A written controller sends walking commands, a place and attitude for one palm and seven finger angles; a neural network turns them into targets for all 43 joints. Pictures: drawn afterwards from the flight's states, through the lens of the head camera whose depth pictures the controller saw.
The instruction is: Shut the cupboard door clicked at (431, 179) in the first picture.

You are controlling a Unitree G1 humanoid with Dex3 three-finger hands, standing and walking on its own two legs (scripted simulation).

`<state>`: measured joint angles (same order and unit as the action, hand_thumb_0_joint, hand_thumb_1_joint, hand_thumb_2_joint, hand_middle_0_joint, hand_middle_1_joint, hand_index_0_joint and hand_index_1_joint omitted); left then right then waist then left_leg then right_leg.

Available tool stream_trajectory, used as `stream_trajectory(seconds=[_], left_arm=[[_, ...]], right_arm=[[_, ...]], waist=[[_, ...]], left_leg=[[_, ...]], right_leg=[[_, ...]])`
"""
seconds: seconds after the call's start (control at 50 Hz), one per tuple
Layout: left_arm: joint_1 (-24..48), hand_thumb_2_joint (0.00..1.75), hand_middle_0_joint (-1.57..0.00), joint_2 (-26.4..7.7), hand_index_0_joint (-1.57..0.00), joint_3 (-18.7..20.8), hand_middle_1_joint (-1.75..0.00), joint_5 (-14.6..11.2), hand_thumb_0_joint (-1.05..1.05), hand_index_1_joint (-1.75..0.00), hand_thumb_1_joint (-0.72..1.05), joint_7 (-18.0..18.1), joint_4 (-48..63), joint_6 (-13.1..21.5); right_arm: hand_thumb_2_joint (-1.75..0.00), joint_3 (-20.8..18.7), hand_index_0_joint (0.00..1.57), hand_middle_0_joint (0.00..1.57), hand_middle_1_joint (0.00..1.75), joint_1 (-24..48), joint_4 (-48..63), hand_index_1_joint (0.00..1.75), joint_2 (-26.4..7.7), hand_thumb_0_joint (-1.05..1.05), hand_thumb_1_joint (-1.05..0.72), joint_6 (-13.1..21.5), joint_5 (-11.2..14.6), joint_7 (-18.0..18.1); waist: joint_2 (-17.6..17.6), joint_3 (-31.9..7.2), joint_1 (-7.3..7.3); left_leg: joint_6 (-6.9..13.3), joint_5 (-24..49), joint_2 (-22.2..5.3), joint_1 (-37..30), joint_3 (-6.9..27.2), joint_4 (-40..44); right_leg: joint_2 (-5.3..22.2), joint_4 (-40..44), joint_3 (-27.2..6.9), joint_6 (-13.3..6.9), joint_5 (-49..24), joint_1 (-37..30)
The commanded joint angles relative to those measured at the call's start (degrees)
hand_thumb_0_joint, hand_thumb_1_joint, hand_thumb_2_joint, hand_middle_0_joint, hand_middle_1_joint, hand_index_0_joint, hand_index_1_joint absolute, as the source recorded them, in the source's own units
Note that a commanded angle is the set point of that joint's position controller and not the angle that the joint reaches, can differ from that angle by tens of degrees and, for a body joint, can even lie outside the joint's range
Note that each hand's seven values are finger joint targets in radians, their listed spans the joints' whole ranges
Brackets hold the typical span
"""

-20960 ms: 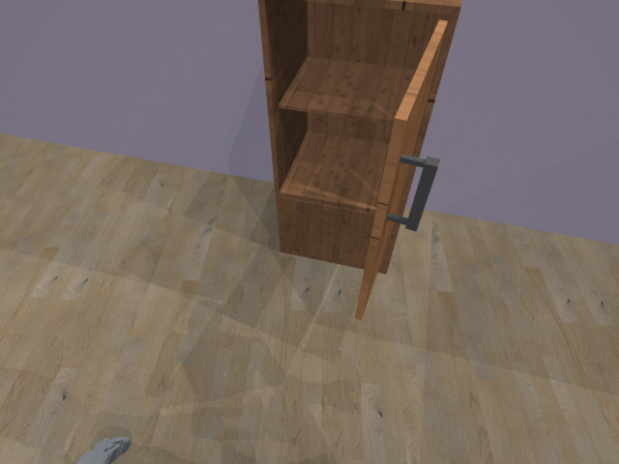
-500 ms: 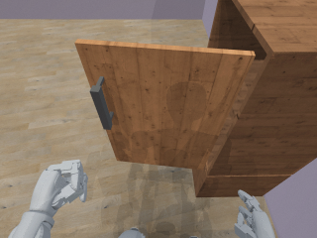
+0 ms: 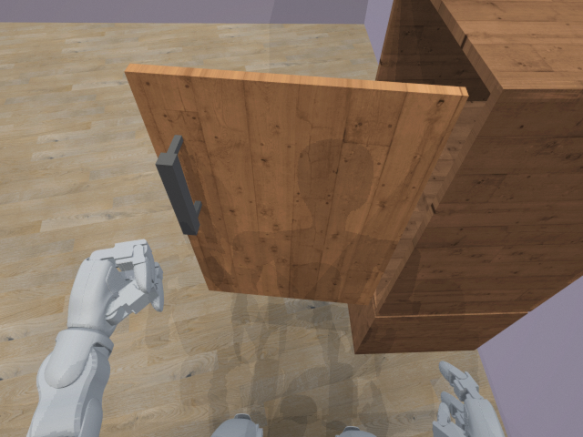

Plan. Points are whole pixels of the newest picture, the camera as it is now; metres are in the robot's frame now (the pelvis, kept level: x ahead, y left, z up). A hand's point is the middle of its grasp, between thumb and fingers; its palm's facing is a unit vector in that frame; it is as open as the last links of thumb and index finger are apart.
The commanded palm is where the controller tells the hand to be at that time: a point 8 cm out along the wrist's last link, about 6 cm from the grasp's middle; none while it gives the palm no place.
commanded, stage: bring the fist close to the handle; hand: left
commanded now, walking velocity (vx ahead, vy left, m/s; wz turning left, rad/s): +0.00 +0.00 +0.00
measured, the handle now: (184, 188) +0.45 +0.18 +0.07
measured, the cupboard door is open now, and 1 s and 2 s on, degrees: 83 83 68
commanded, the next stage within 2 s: push the door shut along its arc in 0.90 s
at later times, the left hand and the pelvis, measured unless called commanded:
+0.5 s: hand (191, 241) +0.36 +0.16 +0.07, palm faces -0.05 -1.00 -0.03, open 3.1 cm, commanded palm +0.34 +0.20 +0.07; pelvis +0.00 +0.00 +0.00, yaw -1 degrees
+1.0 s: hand (194, 238) +0.36 +0.15 +0.07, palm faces -0.03 -1.00 -0.04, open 3.1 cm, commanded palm +0.34 +0.20 +0.07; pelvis +0.00 -0.01 +0.01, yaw -1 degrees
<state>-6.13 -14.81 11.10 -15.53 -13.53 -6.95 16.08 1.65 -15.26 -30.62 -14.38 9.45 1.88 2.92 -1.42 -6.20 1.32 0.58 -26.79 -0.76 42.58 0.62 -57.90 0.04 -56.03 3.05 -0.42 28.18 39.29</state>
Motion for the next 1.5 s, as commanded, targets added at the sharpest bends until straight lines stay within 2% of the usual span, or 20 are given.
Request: stream_trajectory(seconds=[0.0, 0.08, 0.12, 0.26, 0.38, 0.42, 0.48, 0.56, 0.6, 0.62, 0.68, 0.72, 0.9, 1.0, 1.08, 1.12, 1.2, 1.26, 1.38, 1.48], left_arm=[[10.2, 0.90, -1.30, -5.7, -1.30, -0.7, -1.50, 0.5, 0.00, -1.50, 0.90, -1.0, 11.2, 3.6], [17.9, 0.90, -1.30, -4.8, -1.30, -2.2, -1.50, 1.0, 0.00, -1.50, 0.90, -0.6, 7.4, 1.7], [21.9, 0.90, -1.30, -7.9, -1.30, 1.2, -1.50, 1.1, 0.00, -1.50, 0.90, 0.9, 5.1, 1.7], [26.0, 0.90, -1.30, -6.5, -1.30, 0.5, -1.50, 3.1, 0.00, -1.50, 0.90, 4.6, 3.7, 4.1], [29.2, 0.90, -1.30, -4.7, -1.30, -1.2, -1.50, 4.0, 0.00, -1.50, 0.90, 4.3, -6.0, 2.1], [31.5, 0.90, -1.30, -6.5, -1.30, 0.6, -1.50, 3.8, 0.00, -1.50, 0.90, 4.4, -7.8, 2.0], [38.8, 0.90, -1.30, -5.6, -1.30, -0.6, -1.50, 3.9, 0.00, -1.50, 0.90, 4.7, -6.2, 3.8], [35.2, 0.90, -1.30, -6.0, -1.30, 0.3, -1.50, 3.9, 0.00, -1.50, 0.90, 5.2, -3.2, 6.7], [35.6, 0.90, -1.30, -5.4, -1.30, -0.6, -1.50, 4.2, 0.00, -1.50, 0.90, 5.1, -4.9, 7.1], [34.4, 0.90, -1.30, -7.6, -1.30, 1.4, -1.50, 4.4, 0.00, -1.50, 0.90, 5.2, -7.6, 6.8], [32.6, 0.90, -1.30, -6.5, -1.30, 1.0, -1.50, 4.3, 0.00, -1.50, 0.90, 4.8, -9.7, 6.1], [32.4, 0.90, -1.30, -8.8, -1.30, 2.7, -1.50, 4.2, 0.00, -1.50, 0.90, 4.4, -10.4, 5.6], [39.0, 0.90, -1.30, -7.2, -1.30, 0.6, -1.50, 3.4, 0.00, -1.50, 0.90, 3.4, -8.1, 9.1], [36.9, 0.90, -1.30, -6.8, -1.30, -0.1, -1.50, 3.8, 0.00, -1.50, 0.90, 2.6, -11.4, 7.7], [46.4, 0.90, -1.30, -10.3, -1.30, 1.4, -1.50, 3.9, 0.00, -1.50, 0.90, 1.5, -15.8, 6.9], [50.7, 0.90, -1.30, -14.5, -1.30, 4.3, -1.50, 3.9, 0.00, -1.50, 0.90, 1.1, -16.9, 7.6], [54.4, 0.90, -1.30, -14.5, -1.30, 4.4, -1.50, 3.5, 0.00, -1.50, 0.90, -0.8, -18.1, 9.0], [54.8, 0.90, -1.30, -14.0, -1.30, 3.8, -1.50, 3.1, 0.00, -1.50, 0.90, -2.5, -20.2, 8.6], [61.2, 0.90, -1.30, -12.4, -1.30, 1.5, -1.50, 3.4, 0.00, -1.50, 0.90, -4.2, -26.7, 7.7], [66.1, 0.90, -1.30, -12.2, -1.30, 0.3, -1.50, 4.3, 0.00, -1.50, 0.90, -5.4, -28.6, 8.7]], right_arm=[[-0.90, -3.5, 0.20, 0.20, 0.30, 2.0, 8.0, 0.30, -7.1, 0.00, -0.90, 3.2, 0.6, 0.1], [-0.90, -3.6, 0.20, 0.20, 0.30, 1.7, 7.2, 0.30, -7.7, 0.00, -0.90, 2.8, 0.8, 0.5], [-0.90, -3.5, 0.20, 0.20, 0.30, 1.8, 6.2, 0.30, -8.1, 0.00, -0.90, 2.4, 0.6, 0.9], [-0.90, -3.4, 0.20, 0.20, 0.30, 1.6, 5.9, 0.30, -7.0, 0.00, -0.90, 1.7, 0.1, -0.3], [-0.90, -3.7, 0.20, 0.20, 0.30, 0.2, 5.0, 0.30, -7.4, 0.00, -0.90, -0.6, 0.5, -1.1], [-0.90, -3.8, 0.20, 0.20, 0.30, 0.0, 4.7, 0.30, -7.9, 0.00, -0.90, -1.1, 0.4, -1.0], [-0.90, -3.9, 0.20, 0.20, 0.30, -0.1, 4.3, 0.30, -7.4, 0.00, -0.90, -1.2, 0.4, -0.9], [-0.90, -4.1, 0.20, 0.20, 0.30, -0.1, 4.8, 0.30, -6.9, 0.00, -0.90, -1.4, 0.2, -1.3], [-0.90, -4.0, 0.20, 0.20, 0.30, -0.3, 4.3, 0.30, -6.9, 0.00, -0.90, -1.6, 0.2, -1.5], [-0.90, -4.3, 0.20, 0.20, 0.30, -0.8, 3.7, 0.30, -7.3, 0.00, -0.90, -1.9, 0.1, -1.4], [-0.90, -4.3, 0.20, 0.20, 0.30, -0.5, 4.2, 0.30, -7.3, 0.00, -0.90, -2.6, 0.3, -1.6], [-0.90, -4.3, 0.20, 0.20, 0.30, -0.6, 4.3, 0.30, -7.7, 0.00, -0.90, -3.1, 0.5, -1.5], [-0.90, -4.2, 0.20, 0.20, 0.30, 0.1, 3.4, 0.30, -7.1, 0.00, -0.90, -2.3, 0.5, -1.0], [-0.90, -4.3, 0.20, 0.20, 0.30, -0.1, 3.4, 0.30, -7.3, 0.00, -0.90, -2.6, 0.7, -1.1], [-0.90, -3.9, 0.20, 0.20, 0.30, -0.2, 2.4, 0.30, -7.7, 0.00, -0.90, -3.1, 0.8, -0.5], [-0.90, -3.8, 0.20, 0.20, 0.30, -0.4, 2.0, 0.30, -8.1, 0.00, -0.90, -3.3, 0.8, 0.0], [-0.90, -3.7, 0.20, 0.20, 0.30, -1.0, 1.6, 0.30, -7.7, 0.00, -0.90, -2.9, 0.7, 0.0], [-0.90, -4.1, 0.20, 0.20, 0.30, -2.2, 1.2, 0.30, -8.0, 0.00, -0.90, -2.9, 0.7, -0.2], [-0.90, -4.3, 0.20, 0.20, 0.30, -4.0, -0.1, 0.30, -8.5, 0.00, -0.90, -3.4, 0.8, -0.4], [-0.90, -4.5, 0.20, 0.20, 0.30, -5.4, -0.7, 0.30, -8.8, 0.00, -0.90, -3.9, 0.7, -0.7]], waist=[[-4.0, -15.5, 0.65], [-0.1, -12.2, 2.26], [1.7, -11.4, 1.94], [-2.4, -19.1, 0.11], [1.3, -14.1, 1.51], [2.6, -13.5, 1.34], [0.7, -16.2, 2.00], [-1.7, -21.9, 0.35], [-1.8, -20.1, 1.21], [1.1, -18.6, 1.13], [1.6, -16.3, 0.97], [1.7, -15.6, 0.64], [0.6, -17.2, 2.05], [0.2, -16.1, 2.10], [3.1, -14.1, 3.75], [3.2, -15.4, 3.62], [-2.5, -21.7, 2.92], [-1.7, -24.1, 3.36], [-0.1, -19.3, 5.46], [-2.1, -22.6, 6.07]], left_leg=[[0.4, 17.7, 0.7, -11.9, 0.9, 8.3], [0.5, 13.2, 0.4, -10.5, 1.8, 9.0], [0.5, 11.7, 0.4, -9.6, 2.0, 9.3], [-0.1, 18.6, 0.3, -14.6, 1.6, 9.8], [-0.1, 16.5, 0.2, -11.5, 0.8, 10.1], [0.1, 15.5, 0.3, -10.4, 0.8, 10.3], [0.1, 16.2, 0.3, -12.6, 0.9, 9.9], [0.1, 21.6, 0.4, -15.8, 0.4, 9.6], [0.1, 20.5, 0.3, -15.0, 0.3, 9.6], [0.2, 19.2, 0.3, -13.2, 0.3, 9.4], [0.3, 17.1, 0.6, -11.4, -0.5, 10.3], [0.4, 16.7, 0.7, -10.7, -0.6, 10.6], [0.6, 15.6, 0.8, -12.0, -0.5, 9.8], [0.6, 14.4, 0.8, -11.7, -0.6, 10.0], [1.0, 11.3, 1.0, -8.7, -0.5, 9.3], [1.1, 10.9, 0.9, -8.1, -0.4, 9.0], [0.8, 15.9, 1.1, -11.5, 0.0, 8.2], [0.7, 18.9, 0.9, -12.7, 0.3, 7.4], [0.9, 17.1, 0.7, -11.6, 0.9, 7.3], [0.9, 19.3, 0.8, -14.2, 1.6, 6.8]], right_leg=[[-0.5, 7.5, -0.6, -0.7, -17.9, -5.4], [-0.6, 8.7, -0.3, -0.4, -13.8, -3.0], [-0.7, 9.0, -0.5, -0.5, -12.0, -2.8], [-0.6, 7.2, -0.3, -1.1, -17.3, -5.5], [-0.7, 8.6, -0.4, -0.8, -17.3, -4.6], [-0.7, 9.1, -0.7, -0.8, -16.7, -5.2], [-0.6, 8.7, -0.8, -0.9, -17.1, -4.7], [-0.6, 7.8, -1.1, -1.0, -21.8, -7.8], [-0.7, 8.0, -1.1, -0.9, -20.9, -6.6], [-0.8, 8.3, -1.2, -0.8, -20.4, -6.8], [-0.6, 9.4, -1.7, -0.5, -20.1, -7.5], [-0.5, 9.9, -2.0, -0.6, -19.9, -8.4], [-0.4, 9.7, -2.5, -0.5, -19.1, -7.5], [-0.3, 10.3, -2.6, -0.4, -17.9, -6.5], [0.1, 11.1, -3.9, 0.1, -15.4, -5.9], [0.1, 10.9, -4.4, 0.1, -14.4, -6.6], [0.0, 8.7, -3.9, -0.7, -19.6, -7.8], [-0.1, 8.0, -3.5, -0.6, -22.8, -7.7], [-0.5, 8.6, -2.6, -0.6, -20.3, -2.8], [-0.5, 7.6, -2.3, -1.0, -20.6, -0.9]])
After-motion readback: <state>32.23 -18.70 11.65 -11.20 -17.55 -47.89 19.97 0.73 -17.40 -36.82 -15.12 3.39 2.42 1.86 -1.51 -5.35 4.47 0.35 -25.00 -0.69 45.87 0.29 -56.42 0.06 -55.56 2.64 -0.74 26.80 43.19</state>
